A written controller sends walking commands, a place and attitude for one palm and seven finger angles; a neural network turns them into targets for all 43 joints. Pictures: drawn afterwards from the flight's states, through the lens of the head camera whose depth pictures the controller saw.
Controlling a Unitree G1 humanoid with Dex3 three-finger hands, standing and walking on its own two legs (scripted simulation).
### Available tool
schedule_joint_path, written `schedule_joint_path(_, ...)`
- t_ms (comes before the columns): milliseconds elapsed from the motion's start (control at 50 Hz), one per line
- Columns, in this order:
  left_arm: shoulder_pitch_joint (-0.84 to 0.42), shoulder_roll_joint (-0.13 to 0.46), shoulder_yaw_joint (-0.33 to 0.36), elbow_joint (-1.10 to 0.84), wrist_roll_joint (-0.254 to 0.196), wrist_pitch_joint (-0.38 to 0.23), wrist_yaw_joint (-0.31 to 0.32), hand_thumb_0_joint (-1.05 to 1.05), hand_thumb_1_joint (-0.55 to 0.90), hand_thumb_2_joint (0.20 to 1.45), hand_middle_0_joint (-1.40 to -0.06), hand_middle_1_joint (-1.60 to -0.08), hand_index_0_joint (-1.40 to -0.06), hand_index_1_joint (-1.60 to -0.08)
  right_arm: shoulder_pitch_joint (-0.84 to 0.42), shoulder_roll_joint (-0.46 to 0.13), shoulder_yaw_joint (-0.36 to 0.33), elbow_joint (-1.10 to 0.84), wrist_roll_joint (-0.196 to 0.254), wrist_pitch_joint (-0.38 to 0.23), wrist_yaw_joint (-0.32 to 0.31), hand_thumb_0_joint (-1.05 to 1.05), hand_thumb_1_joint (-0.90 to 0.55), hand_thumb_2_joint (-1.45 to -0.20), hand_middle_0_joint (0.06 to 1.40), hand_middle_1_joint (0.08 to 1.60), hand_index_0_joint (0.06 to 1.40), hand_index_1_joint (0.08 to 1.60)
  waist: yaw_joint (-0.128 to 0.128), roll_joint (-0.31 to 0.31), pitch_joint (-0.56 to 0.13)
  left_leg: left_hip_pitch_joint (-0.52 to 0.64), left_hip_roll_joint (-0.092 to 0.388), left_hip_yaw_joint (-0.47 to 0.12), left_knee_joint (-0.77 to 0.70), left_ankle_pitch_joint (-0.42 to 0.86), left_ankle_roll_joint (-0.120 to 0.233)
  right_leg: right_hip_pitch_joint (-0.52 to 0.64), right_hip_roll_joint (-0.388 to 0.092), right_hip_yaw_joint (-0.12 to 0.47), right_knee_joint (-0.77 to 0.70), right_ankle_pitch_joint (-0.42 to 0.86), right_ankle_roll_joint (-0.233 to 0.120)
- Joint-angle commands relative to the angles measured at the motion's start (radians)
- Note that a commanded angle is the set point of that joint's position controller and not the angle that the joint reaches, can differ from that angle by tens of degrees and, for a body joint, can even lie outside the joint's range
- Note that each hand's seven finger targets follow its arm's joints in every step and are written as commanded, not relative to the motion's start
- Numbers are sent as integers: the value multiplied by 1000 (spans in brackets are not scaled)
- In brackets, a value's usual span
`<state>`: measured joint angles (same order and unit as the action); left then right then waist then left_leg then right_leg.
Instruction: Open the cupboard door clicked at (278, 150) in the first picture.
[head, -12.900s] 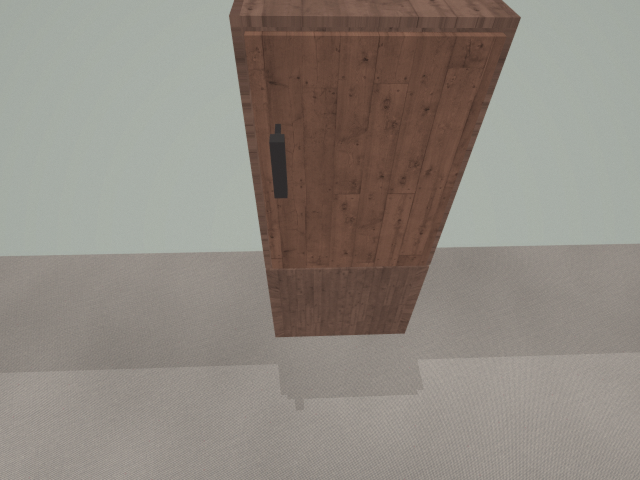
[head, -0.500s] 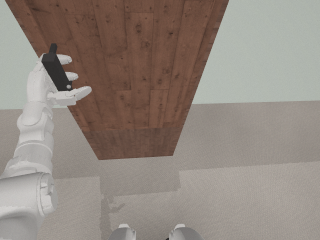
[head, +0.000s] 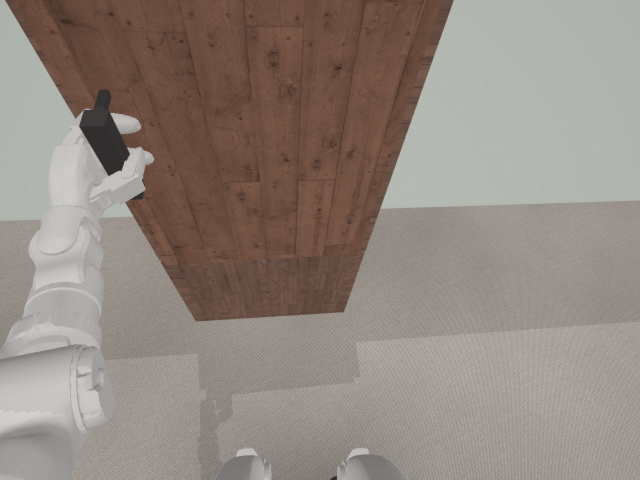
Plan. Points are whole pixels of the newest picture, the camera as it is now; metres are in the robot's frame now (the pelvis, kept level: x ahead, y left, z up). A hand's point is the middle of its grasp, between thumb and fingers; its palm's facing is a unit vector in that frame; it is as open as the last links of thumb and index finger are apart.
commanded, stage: pull the door open along its arc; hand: left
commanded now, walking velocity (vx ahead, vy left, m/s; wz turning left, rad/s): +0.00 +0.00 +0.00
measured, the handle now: (119, 146) +0.52 +0.24 +0.08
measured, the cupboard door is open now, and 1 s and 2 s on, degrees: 1 40 42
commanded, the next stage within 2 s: open thumb and fingers to let go in 1.00 s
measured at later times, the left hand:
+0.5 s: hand (149, 255) +0.36 +0.18 +0.08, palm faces +0.18 -0.98 +0.06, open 6.3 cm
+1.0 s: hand (237, 349) +0.25 +0.08 +0.08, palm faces +0.45 -0.89 +0.01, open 6.3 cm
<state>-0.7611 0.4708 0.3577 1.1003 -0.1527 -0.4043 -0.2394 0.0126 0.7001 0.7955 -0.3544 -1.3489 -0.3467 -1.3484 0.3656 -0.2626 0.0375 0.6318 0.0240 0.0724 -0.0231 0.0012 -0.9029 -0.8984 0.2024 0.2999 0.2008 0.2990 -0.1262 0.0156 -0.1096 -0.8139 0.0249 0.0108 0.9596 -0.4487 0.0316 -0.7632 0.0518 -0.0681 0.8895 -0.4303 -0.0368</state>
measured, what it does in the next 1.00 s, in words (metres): stands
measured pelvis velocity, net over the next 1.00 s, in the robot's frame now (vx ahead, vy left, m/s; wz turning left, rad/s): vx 0.01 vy -0.03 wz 0.05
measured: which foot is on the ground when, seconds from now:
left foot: down 0.00-1.00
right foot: down 0.00-1.00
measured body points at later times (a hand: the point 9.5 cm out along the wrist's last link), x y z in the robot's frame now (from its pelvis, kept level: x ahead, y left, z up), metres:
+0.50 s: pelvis +0.01 +0.00 +0.01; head +0.06 +0.01 +0.46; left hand +0.34 +0.23 +0.08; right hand +0.14 -0.24 -0.09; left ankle +0.00 +0.10 -0.68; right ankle +0.00 -0.10 -0.68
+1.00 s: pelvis +0.01 -0.03 +0.01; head +0.02 -0.04 +0.46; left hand +0.22 +0.12 +0.09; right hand +0.18 -0.24 -0.08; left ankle +0.00 +0.10 -0.68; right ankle +0.00 -0.10 -0.68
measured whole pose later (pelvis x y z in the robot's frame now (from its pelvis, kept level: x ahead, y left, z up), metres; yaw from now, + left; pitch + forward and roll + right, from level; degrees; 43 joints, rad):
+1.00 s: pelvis +0.01 -0.03 +0.01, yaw +3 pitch +7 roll +0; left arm 0.34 -0.08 -0.21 -0.11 0.07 -0.17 0.52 0.02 0.65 0.71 -0.29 -1.33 -0.34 -1.33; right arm 0.24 -0.19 0.03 0.50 -0.05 0.03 0.02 0.01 -0.90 -0.90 0.20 0.30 0.20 0.30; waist -0.01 0.03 -0.13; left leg -0.57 0.00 -0.02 0.87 -0.43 -0.01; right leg -0.53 0.03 -0.10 0.86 -0.46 -0.08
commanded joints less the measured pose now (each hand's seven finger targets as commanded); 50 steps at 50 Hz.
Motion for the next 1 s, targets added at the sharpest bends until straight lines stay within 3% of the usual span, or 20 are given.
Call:
schedule_joint_path(0,-332,251,47,-253,-22,-71,-43,0,900,900,-400,-1350,-400,-1350,113,-171,-66,-96,-1,-20,-10,0,-900,-900,200,300,200,300,27,109,-455,316,-14,-48,-96,440,1,200,2,57,-79,421,12)
schedule_joint_path(40,-265,222,36,-270,-38,-59,-51,0,900,900,-400,-1350,-400,-1350,101,-167,-66,-111,2,-18,-8,0,-900,-900,200,300,200,300,35,96,-422,304,-13,-40,-106,434,2,209,4,52,-88,423,13)
schedule_joint_path(80,-195,232,54,-324,-49,-56,-49,0,900,900,-400,-1350,-400,-1350,96,-169,-70,-132,3,-17,-5,0,-900,-900,200,300,200,300,55,91,-443,312,-15,-40,-111,458,3,240,6,51,-85,441,9)
schedule_joint_path(140,-71,190,42,-423,-72,-40,-49,0,900,900,-400,-1350,-400,-1350,77,-160,-76,-157,12,-20,1,0,-900,-900,200,300,200,300,69,62,-445,317,-14,-23,-125,481,5,286,6,54,-98,488,15)
schedule_joint_path(320,419,44,-6,-811,-131,0,-11,0,900,900,-400,-1350,-400,-1350,-11,-131,-83,-231,24,-68,20,0,-900,-900,200,300,200,300,118,57,-373,364,-7,-11,-166,589,-1,334,1,38,-105,546,19)
schedule_joint_path(340,408,21,63,-860,-167,11,73,0,900,900,-400,-1350,-400,-1350,-40,-113,-81,-233,21,-78,18,0,-900,-900,200,300,200,300,163,25,-342,326,-12,-9,-179,548,-8,332,0,26,-115,516,18)
schedule_joint_path(360,431,-39,25,-886,-155,24,134,0,900,900,-400,-1350,-400,-1350,-53,-108,-80,-231,18,-89,20,0,-900,-900,200,300,200,300,149,25,-324,330,-14,-8,-186,521,-14,324,2,21,-114,493,19)
schedule_joint_path(400,506,-86,22,-943,-122,41,255,0,900,900,-400,-1350,-400,-1350,-77,-97,-77,-230,5,-104,26,0,-900,-900,200,300,200,300,164,15,-291,309,-19,-10,-190,484,-18,317,-3,14,-110,461,17)
schedule_joint_path(460,545,-197,-72,-1028,-33,59,424,0,900,900,-400,-1350,-400,-1350,-111,-83,-74,-224,-21,-111,38,0,-900,-900,200,300,200,300,155,29,-280,322,-20,-13,-183,448,-23,294,-13,13,-100,416,15)
schedule_joint_path(480,552,-216,-99,-1053,-5,64,469,0,900,900,-400,-1350,-400,-1350,-113,-83,-74,-222,-27,-110,41,0,-900,-900,200,300,200,300,147,-1,-278,323,-17,-24,-180,449,-23,295,-14,11,-100,403,13)
schedule_joint_path(560,555,-330,-230,-1137,83,87,593,0,900,900,-400,-1350,-400,-1350,-153,-69,-70,-227,-47,-96,42,0,-900,-900,200,300,200,300,134,-3,-271,331,-21,-28,-179,381,-24,291,-26,15,-107,362,9)
schedule_joint_path(580,578,-345,-267,-1145,109,94,609,0,900,900,-400,-1350,-400,-1350,-149,-71,-71,-231,-52,-92,39,0,-900,-900,200,300,200,300,122,-34,-262,329,-22,-31,-177,358,-19,293,-25,20,-116,350,10)
schedule_joint_path(640,604,-419,-353,-1200,144,114,657,0,900,900,-400,-1350,-400,-1350,-180,-57,-66,-241,-57,-81,36,0,-900,-900,200,300,200,300,119,-2,-239,343,-26,-30,-184,322,-20,290,-32,20,-131,324,6)
schedule_joint_path(660,635,-444,-366,-1228,145,121,675,0,900,900,-400,-1350,-400,-1350,-187,-50,-65,-247,-61,-80,35,0,-900,-900,200,300,200,300,129,-10,-254,349,-29,-31,-185,326,-19,309,-32,18,-132,330,4)
schedule_joint_path(680,679,-468,-400,-1231,158,133,688,0,900,900,-400,-1350,-400,-1350,-190,-51,-64,-255,-63,-79,33,0,-900,-900,200,300,200,300,118,-36,-233,343,-27,-35,-185,320,-16,309,-31,17,-140,327,6)
schedule_joint_path(760,762,-525,-483,-1299,189,160,726,0,900,900,-400,-1350,-400,-1350,-211,-38,-59,-270,-69,-73,30,0,-900,-900,200,300,200,300,115,-32,-209,344,-30,-33,-187,299,-15,322,-40,25,-155,328,5)
schedule_joint_path(780,788,-529,-503,-1307,201,164,730,0,900,900,-400,-1350,-400,-1350,-210,-39,-58,-271,-70,-72,30,0,-900,-900,200,300,200,300,107,-57,-197,338,-29,-38,-186,295,-12,323,-42,28,-161,329,6)
schedule_joint_path(820,839,-558,-549,-1371,216,164,737,0,900,900,-400,-1350,-400,-1350,-219,-29,-59,-284,-72,-75,31,0,-900,-900,200,300,200,300,111,-34,-208,351,-31,-33,-183,302,-12,334,-48,33,-160,351,7)
schedule_joint_path(900,990,-601,-629,-1443,241,165,739,0,900,900,-400,-1350,-400,-1350,-233,-18,-54,-303,-73,-90,36,0,-900,-900,200,300,200,300,112,-59,-187,332,-34,-38,-172,295,-9,348,-60,45,-162,386,12)
schedule_joint_path(980,1108,-599,-652,-1476,264,163,735,0,900,900,-400,-1350,-400,-1350,-243,-12,-47,-314,-75,-108,34,0,-900,-900,200,300,200,300,118,-83,-146,295,-44,-41,-157,247,-6,345,-70,65,-178,365,18)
